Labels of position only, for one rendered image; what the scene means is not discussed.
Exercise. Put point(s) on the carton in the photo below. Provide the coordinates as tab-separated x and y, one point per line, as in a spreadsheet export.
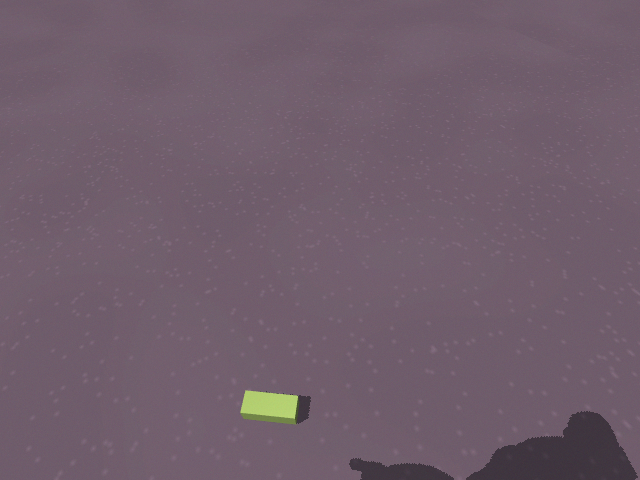
270	407

